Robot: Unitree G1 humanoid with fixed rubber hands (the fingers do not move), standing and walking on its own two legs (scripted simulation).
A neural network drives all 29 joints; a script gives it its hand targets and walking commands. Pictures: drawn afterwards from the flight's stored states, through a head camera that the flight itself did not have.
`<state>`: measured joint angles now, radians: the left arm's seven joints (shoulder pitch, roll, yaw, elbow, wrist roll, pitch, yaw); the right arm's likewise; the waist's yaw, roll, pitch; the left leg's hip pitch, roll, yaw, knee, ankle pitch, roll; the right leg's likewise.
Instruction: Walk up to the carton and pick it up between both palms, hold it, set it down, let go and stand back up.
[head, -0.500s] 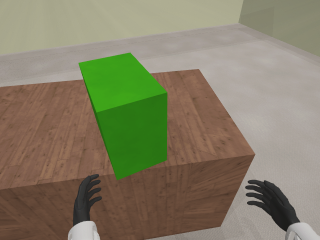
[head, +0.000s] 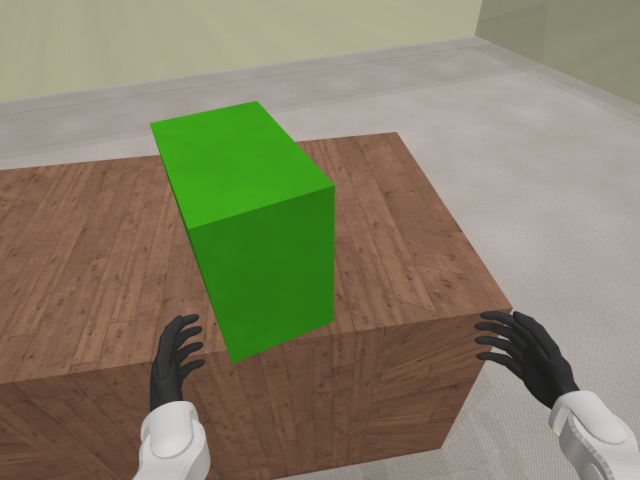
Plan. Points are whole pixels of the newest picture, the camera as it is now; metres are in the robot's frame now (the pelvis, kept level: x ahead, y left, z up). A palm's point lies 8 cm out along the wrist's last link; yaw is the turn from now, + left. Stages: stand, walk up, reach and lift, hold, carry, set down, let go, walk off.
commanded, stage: reach and lift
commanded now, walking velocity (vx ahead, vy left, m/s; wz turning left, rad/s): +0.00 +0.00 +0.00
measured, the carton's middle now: (245, 226) +0.52 +0.12 +0.06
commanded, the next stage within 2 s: none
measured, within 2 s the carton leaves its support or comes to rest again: neither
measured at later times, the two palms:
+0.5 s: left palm (143, 344) +0.25 +0.19 +0.13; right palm (518, 312) +0.29 -0.23 +0.10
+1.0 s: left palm (128, 294) +0.28 +0.20 +0.17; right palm (495, 237) +0.36 -0.21 +0.16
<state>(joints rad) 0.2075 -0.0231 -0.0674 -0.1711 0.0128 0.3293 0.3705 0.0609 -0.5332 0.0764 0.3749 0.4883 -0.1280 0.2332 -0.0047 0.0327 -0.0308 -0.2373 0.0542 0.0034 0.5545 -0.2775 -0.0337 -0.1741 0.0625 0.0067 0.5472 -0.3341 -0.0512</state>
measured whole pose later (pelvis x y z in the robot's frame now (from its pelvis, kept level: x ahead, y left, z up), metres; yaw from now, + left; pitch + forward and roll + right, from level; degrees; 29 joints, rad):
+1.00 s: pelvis -0.02 +0.01 +0.00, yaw +0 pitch -3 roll +0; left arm -0.38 -0.02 0.17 -0.17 0.01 0.85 0.40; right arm -0.62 -0.54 0.13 0.54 0.53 0.32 0.13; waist 0.04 0.03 0.00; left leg -0.24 0.05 0.00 0.50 -0.21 -0.03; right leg -0.17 0.06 0.01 0.49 -0.27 -0.05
